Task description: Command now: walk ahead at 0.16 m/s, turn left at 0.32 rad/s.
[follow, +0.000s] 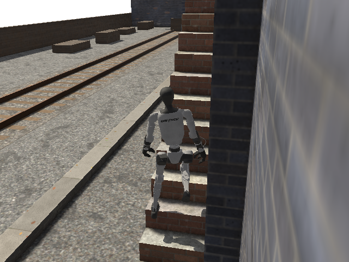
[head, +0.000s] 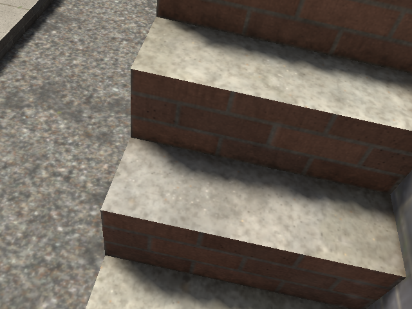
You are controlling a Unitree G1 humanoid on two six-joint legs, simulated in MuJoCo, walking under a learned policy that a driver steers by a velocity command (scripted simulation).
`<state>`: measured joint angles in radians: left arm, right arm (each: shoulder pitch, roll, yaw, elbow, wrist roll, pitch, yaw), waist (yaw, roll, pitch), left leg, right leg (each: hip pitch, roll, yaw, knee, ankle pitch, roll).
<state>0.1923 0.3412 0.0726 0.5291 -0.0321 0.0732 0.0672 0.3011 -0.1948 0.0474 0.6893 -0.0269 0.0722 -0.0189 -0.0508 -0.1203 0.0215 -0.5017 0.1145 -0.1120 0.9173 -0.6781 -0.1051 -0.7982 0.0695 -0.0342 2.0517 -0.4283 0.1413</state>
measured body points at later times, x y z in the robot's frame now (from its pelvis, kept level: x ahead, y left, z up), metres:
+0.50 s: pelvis -0.13 +0.02 -0.14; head -0.21 -0.03 +0.30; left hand -0.23 +0.11 -0.29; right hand +0.17 -0.05 -0.11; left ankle -0.08 +0.17 -0.66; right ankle -0.20 -0.07 -0.89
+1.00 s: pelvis -0.13 +0.01 -0.16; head -0.12 -0.03 +0.29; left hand +0.13 +0.09 -0.25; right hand -0.26 -0.19 -0.32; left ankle -0.11 +0.16 -0.89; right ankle -0.17 -0.14 -0.60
